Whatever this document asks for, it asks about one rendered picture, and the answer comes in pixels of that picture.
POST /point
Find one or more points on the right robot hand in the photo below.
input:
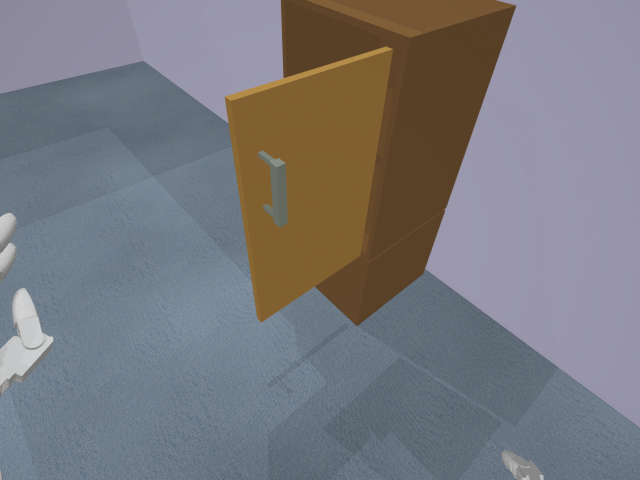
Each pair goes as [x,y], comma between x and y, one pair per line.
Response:
[520,468]

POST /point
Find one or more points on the left robot hand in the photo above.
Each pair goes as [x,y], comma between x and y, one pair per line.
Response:
[22,353]

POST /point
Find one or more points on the handle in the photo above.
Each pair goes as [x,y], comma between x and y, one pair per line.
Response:
[279,189]

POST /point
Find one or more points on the cupboard door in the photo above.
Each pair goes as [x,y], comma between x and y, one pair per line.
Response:
[325,125]

